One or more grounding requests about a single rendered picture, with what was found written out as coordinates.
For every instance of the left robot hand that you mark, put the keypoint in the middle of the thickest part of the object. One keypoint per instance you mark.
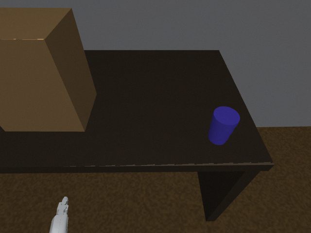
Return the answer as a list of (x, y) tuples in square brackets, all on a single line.
[(59, 223)]

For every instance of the desk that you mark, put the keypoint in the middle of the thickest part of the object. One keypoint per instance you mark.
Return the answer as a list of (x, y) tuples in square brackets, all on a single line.
[(152, 113)]

